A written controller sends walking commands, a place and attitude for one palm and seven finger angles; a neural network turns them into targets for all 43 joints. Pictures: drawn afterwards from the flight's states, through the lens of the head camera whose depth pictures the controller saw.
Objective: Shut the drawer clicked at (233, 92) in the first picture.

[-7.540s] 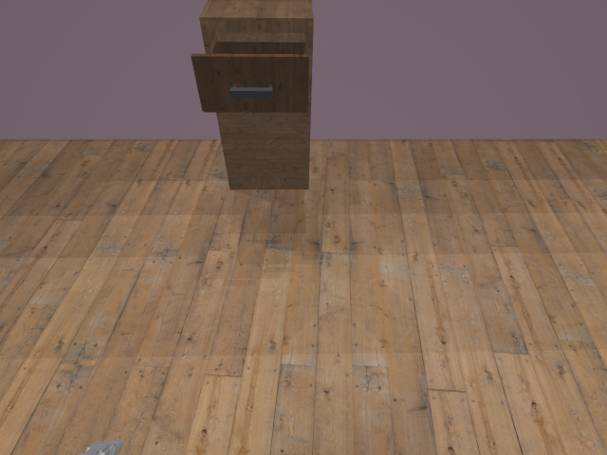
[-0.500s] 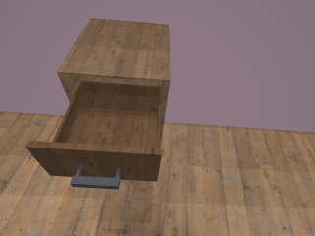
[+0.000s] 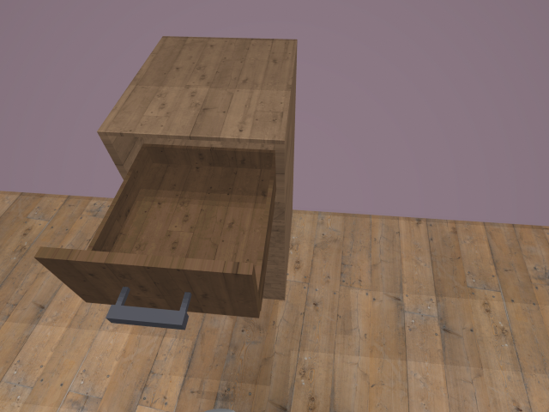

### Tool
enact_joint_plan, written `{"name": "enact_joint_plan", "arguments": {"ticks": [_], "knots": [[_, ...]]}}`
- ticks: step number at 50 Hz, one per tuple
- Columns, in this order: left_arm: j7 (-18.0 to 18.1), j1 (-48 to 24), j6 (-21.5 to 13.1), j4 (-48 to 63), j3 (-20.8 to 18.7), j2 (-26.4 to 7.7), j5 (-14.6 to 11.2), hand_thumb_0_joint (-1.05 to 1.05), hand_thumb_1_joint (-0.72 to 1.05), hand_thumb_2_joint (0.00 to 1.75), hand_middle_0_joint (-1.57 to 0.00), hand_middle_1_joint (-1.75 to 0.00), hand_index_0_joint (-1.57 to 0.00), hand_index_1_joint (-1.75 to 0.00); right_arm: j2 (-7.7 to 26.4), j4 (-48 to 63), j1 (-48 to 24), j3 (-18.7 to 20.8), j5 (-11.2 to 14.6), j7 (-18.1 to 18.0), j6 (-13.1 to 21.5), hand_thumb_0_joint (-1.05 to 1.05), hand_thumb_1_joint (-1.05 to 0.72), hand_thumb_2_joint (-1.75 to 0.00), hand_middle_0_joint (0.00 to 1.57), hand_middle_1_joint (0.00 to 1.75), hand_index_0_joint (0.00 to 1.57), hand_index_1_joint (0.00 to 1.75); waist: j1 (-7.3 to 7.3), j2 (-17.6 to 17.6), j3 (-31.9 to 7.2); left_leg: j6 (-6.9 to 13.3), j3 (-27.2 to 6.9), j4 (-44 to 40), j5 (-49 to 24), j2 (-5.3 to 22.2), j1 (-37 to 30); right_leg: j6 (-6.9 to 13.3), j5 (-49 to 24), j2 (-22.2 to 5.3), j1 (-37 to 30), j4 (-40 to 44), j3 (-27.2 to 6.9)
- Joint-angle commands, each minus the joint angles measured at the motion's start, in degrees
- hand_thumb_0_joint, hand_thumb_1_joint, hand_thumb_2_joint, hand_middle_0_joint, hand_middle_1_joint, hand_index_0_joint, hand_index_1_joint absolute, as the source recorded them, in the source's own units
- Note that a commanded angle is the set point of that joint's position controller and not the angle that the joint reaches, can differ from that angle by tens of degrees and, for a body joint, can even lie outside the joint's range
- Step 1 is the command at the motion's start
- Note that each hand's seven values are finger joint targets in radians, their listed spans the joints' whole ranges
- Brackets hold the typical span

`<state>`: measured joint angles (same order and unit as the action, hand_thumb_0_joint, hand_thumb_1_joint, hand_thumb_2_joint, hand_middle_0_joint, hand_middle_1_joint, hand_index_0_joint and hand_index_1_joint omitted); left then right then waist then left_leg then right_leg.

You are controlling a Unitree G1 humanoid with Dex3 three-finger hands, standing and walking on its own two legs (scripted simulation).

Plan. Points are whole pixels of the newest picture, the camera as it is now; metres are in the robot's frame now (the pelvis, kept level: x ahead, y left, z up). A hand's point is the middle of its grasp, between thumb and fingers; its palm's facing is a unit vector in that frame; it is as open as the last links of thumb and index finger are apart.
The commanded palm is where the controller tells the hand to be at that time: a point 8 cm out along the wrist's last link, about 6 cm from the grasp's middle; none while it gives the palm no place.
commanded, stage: come to a stop and stand still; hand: left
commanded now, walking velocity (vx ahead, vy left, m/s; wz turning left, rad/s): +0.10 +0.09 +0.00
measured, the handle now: (152, 305) +0.28 +0.24 -0.07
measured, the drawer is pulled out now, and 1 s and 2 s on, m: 0.30 0.30 0.30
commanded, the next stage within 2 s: look again from close up in 0.62 s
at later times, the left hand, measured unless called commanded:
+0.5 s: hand out of the picture -0.12 +0.16 -0.17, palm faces +0.05 -0.98 -0.18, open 7.4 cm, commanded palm none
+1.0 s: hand out of the picture -0.03 +0.23 -0.18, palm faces -0.03 -0.97 -0.22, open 7.3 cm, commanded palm none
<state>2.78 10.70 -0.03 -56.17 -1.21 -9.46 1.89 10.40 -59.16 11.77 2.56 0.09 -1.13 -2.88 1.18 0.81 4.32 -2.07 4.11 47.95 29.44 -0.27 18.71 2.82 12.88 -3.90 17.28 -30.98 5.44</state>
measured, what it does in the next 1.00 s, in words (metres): steps on the spot: left foot, then right foot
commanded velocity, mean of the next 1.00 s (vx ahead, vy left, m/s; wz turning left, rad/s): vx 0.05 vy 0.00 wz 0.00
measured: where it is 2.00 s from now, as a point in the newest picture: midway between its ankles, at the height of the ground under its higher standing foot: outside the picture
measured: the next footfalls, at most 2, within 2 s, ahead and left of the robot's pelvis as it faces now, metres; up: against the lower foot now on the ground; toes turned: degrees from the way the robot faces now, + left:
left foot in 0.12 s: -0.01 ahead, +0.13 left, +0.00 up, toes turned +1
right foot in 0.36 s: -0.04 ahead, -0.07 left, +0.00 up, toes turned -4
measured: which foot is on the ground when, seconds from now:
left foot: up 0.00-0.10, down 0.12-1.00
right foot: down 0.00-0.16, up 0.18-0.34, down 0.36-1.00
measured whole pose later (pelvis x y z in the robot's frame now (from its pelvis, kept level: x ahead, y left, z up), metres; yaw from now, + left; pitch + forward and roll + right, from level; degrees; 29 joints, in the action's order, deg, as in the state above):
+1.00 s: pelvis -0.05 +0.05 -0.01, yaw -2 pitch -1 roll -1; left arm 2.6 17.1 -1.0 -61.3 0.4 -9.6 0.8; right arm 8.4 -61.3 19.5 -0.8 -0.9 -1.2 0.9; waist -0.7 -1.6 -0.1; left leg 3.2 3.6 32.2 17.6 -0.8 13.6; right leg 0.2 18.4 0.3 10.2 -29.8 1.4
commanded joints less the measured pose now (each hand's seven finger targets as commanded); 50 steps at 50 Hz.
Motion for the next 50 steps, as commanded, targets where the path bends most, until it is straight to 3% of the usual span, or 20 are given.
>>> {"name": "enact_joint_plan", "arguments": {"ticks": [1, 4, 6, 8, 12, 16, 18, 19, 20, 21, 23, 26, 28, 30, 35, 36, 37, 40, 44, 50], "knots": [[0.8, 5.4, 0.7, 2.2, -3.1, -11.9, 0.2, 0.0, 0.9, 0.9, -0.2, -0.3, -0.2, -0.3, 0.3, 2.1, 6.4, -0.2, -0.4, 0.7, 0.4, 0.0, -0.9, -0.9, 0.2, 0.3, 0.2, 0.3, 0.08, 6.1, -6.2, 0.4, 0.5, -11.9, -7.3, 0.1, -4.7, 8.0, -15.8, -13.6, -3.1, 9.6, -14.7], [0.4, 3.4, 1.4, 3.0, -2.5, -9.7, -0.3, 0.0, 0.9, 0.9, -0.2, -0.3, -0.2, -0.3, 1.4, 0.6, 11.3, -0.5, -0.5, 0.6, 1.2, 0.0, -0.9, -0.9, 0.2, 0.3, 0.2, 0.3, -2.42, 2.9, -5.1, 1.7, 2.1, -27.3, -16.6, 1.0, -17.6, 2.9, 4.9, -7.3, 5.9, 7.8, -11.3], [0.0, 3.8, 1.8, 3.6, -1.7, -5.0, -0.7, 0.0, 0.9, 0.9, -0.2, -0.3, -0.2, -0.3, 4.5, 1.6, 9.9, -0.5, -1.5, 0.3, 1.6, 0.0, -0.9, -0.9, 0.2, 0.3, 0.2, 0.3, -1.78, -9.9, -0.5, 5.8, -8.0, -34.2, -9.7, 9.7, -10.3, -0.7, 13.6, 0.8, 8.1, -0.2, -5.9], [-0.3, 6.6, 2.2, 1.9, -1.2, -3.5, -0.3, 0.0, 0.9, 0.9, -0.2, -0.3, -0.2, -0.3, 4.5, 2.7, 4.3, -0.9, -1.8, 0.5, 2.1, 0.0, -0.9, -0.9, 0.2, 0.3, 0.2, 0.3, 0.3, -16.4, 1.7, 10.4, -13.1, -40.5, 1.0, 14.6, 5.2, -1.8, 12.1, 2.2, -1.1, -14.0, -2.3], [-0.8, 12.5, 2.1, 0.3, -1.0, -2.7, 0.3, 0.0, 0.9, 0.9, -0.2, -0.3, -0.2, -0.3, 6.7, 4.3, -1.2, -0.7, -1.7, 0.8, 2.2, 0.0, -0.9, -0.9, 0.2, 0.3, 0.2, 0.3, 2.96, -9.5, 6.1, 12.4, -13.4, -40.3, 5.6, 14.3, 12.9, -1.4, 14.3, 2.7, -1.2, -28.4, -2.8], [-0.7, 17.1, -0.4, -1.5, 0.5, -0.5, -0.1, 0.0, 0.9, 0.9, -0.2, -0.3, -0.2, -0.3, 5.5, 1.6, 5.0, -0.8, -1.5, 0.1, 2.2, 0.0, -0.9, -0.9, 0.2, 0.3, 0.2, 0.3, 1.97, 0.1, 3.4, 9.4, -9.2, -27.1, 0.1, 10.1, 1.0, -1.9, 9.4, 2.1, -4.9, 5.1, -1.7], [-0.1, 17.5, -1.6, -2.7, 0.3, -4.0, -0.3, 0.0, 0.9, 0.9, -0.2, -0.3, -0.2, -0.3, 0.6, 1.3, 7.9, -1.3, -0.4, -0.2, 2.6, 0.0, -0.9, -0.9, 0.2, 0.3, 0.2, 0.3, -0.46, 13.6, 4.0, 5.2, -1.6, -14.1, -7.4, 2.0, 4.4, 1.3, -1.5, -6.4, -7.8, 16.7, -16.9], [-0.3, 17.2, -1.7, -2.5, 0.4, -6.3, -0.6, 0.0, 0.9, 0.9, -0.2, -0.3, -0.2, -0.3, 0.3, 1.5, 7.7, -1.6, -0.6, 0.0, 2.7, 0.0, -0.9, -0.9, 0.2, 0.3, 0.2, 0.3, -1.27, 14.3, 2.4, 3.3, 0.2, -9.9, -5.1, 0.3, 2.6, 5.1, -3.4, -12.6, -4.4, 19.0, -22.7], [-0.7, 15.3, -1.5, -1.8, 0.5, -7.2, -0.5, 0.0, 0.9, 0.9, -0.2, -0.3, -0.2, -0.3, 0.2, 1.1, 8.2, -1.5, -0.9, 0.4, 3.1, 0.0, -0.9, -0.9, 0.2, 0.3, 0.2, 0.3, -2.53, 8.4, -0.3, 3.0, -0.2, -8.2, -4.6, 0.1, -1.6, 6.9, -3.7, -12.6, -2.1, 17.8, -20.5], [-0.4, 14.6, -2.4, -2.6, 0.3, -5.6, -0.6, 0.0, 0.9, 0.9, -0.2, -0.3, -0.2, -0.3, 0.1, 0.3, 5.8, -1.8, -1.1, 0.3, 2.8, 0.0, -0.9, -0.9, 0.2, 0.3, 0.2, 0.3, -1.22, 15.0, 1.3, 2.3, -0.8, -6.0, -4.8, 1.1, 2.0, 7.1, -10.5, -10.9, -4.2, 17.8, -21.5], [-0.2, 14.2, -2.6, -3.9, 1.1, -3.7, -0.7, 0.0, 0.9, 0.9, -0.2, -0.3, -0.2, -0.3, 0.0, -1.0, 5.7, -2.1, -0.5, 0.0, 2.9, 0.0, -0.9, -0.9, 0.2, 0.3, 0.2, 0.3, -2.07, 11.5, 3.4, 2.3, -1.8, -7.6, -6.2, 2.5, 0.3, 7.6, -23.4, -10.3, -3.6, 15.5, -17.2], [-0.3, 13.8, -2.5, -4.9, 1.4, -3.9, -1.2, 0.0, 0.9, 0.9, -0.2, -0.3, -0.2, -0.3, -1.5, -4.7, 10.7, -2.9, 0.0, -0.4, 3.9, 0.0, -0.9, -0.9, 0.2, 0.3, 0.2, 0.3, -3.27, 2.2, -2.5, 2.4, -1.2, -23.6, -18.4, 1.9, -11.3, 4.3, -29.4, -5.6, -6.1, 7.5, -11.0], [-0.4, 15.7, -2.3, -5.4, 1.8, -2.1, -1.7, 0.0, 0.9, 0.9, -0.2, -0.3, -0.2, -0.3, 0.8, -5.4, 10.9, -2.7, -0.2, -1.0, 5.1, 0.0, -0.9, -0.9, 0.2, 0.3, 0.2, 0.3, -1.51, -5.7, -4.5, 4.1, -4.8, -23.8, -37.6, 6.5, -14.8, 1.2, -21.3, -1.6, -6.1, 5.3, -8.9], [-0.1, 17.1, -1.8, -6.2, 1.7, -1.2, -1.3, 0.0, 0.9, 0.9, -0.2, -0.3, -0.2, -0.3, 1.4, -5.2, 10.0, -2.8, -0.2, -1.5, 4.5, 0.0, -0.9, -0.9, 0.2, 0.3, 0.2, 0.3, -0.86, -3.0, -0.9, 4.3, -4.7, -23.8, -31.5, 7.9, -12.3, 0.8, -10.0, -1.2, -4.3, 9.6, -10.1], [-0.2, 16.2, -1.3, -7.3, 1.8, -0.9, -1.4, 0.0, 0.9, 0.9, -0.2, -0.3, -0.2, -0.3, 0.3, -6.0, 9.9, -3.2, -0.2, -1.5, 4.5, 0.0, -0.9, -0.9, 0.2, 0.3, 0.2, 0.3, -0.72, -2.9, 0.1, 4.4, -5.5, -26.4, -29.4, 7.2, -11.5, 0.5, -9.4, -1.7, -5.7, 10.0, -9.2], [1.9, 19.1, -3.6, -10.0, 0.8, -3.7, -0.5, 0.0, 0.9, 0.9, -0.2, -0.3, -0.2, -0.3, 2.5, -1.5, 1.3, -2.7, 0.2, -0.7, 5.2, 0.0, -0.9, -0.9, 0.2, 0.3, 0.2, 0.3, 1.65, -0.5, 0.4, 2.6, -3.3, -12.2, -27.7, 6.5, -5.0, -3.1, -35.1, -5.6, -5.9, 12.2, -13.7], [1.4, 16.0, -3.7, -6.6, 0.8, -5.8, -0.9, 0.0, 0.9, 0.9, -0.2, -0.3, -0.2, -0.3, 0.1, 0.5, 5.3, -2.5, -0.4, -0.3, 4.0, 0.0, -0.9, -0.9, 0.2, 0.3, 0.2, 0.3, -2.27, 2.5, -0.9, 2.8, -4.1, -12.4, -8.8, 3.4, -2.8, -0.9, -20.6, -8.3, -5.5, 13.8, -16.4], [0.5, 10.1, -3.4, -4.3, 0.9, -4.0, -0.9, 0.0, 0.9, 0.9, -0.2, -0.3, -0.2, -0.3, 0.4, -1.0, 9.9, -2.4, -1.1, 0.1, 3.7, 0.0, -0.9, -0.9, 0.2, 0.3, 0.2, 0.3, -4.06, 0.9, -0.5, 3.0, -4.2, -16.6, -13.3, 3.6, -6.2, 2.9, 1.4, -5.0, -0.3, 12.7, -12.7], [0.1, 10.3, -2.0, -3.5, 0.9, -3.2, -1.0, 0.0, 0.9, 0.9, -0.2, -0.3, -0.2, -0.3, 2.6, -0.6, 10.2, -2.6, -1.2, -0.2, 4.7, 0.0, -0.9, -0.9, 0.2, 0.3, 0.2, 0.3, -1.98, -6.2, 0.8, 5.0, -9.0, -23.8, -16.3, 6.3, -1.7, 1.0, 4.8, 0.4, -3.6, 6.4, -8.7], [-0.4, 10.4, -1.0, -2.8, 1.1, -3.3, -0.9, 0.0, 0.9, 0.9, -0.2, -0.3, -0.2, -0.3, 4.6, 0.2, 9.2, -2.5, -1.1, -0.4, 4.7, 0.0, -0.9, -0.9, 0.2, 0.3, 0.2, 0.3, -0.56, -1.5, 3.2, 6.4, -12.3, -29.6, -11.8, 7.6, 1.0, -0.1, 4.6, 1.2, -4.6, 4.6, -7.0]]}}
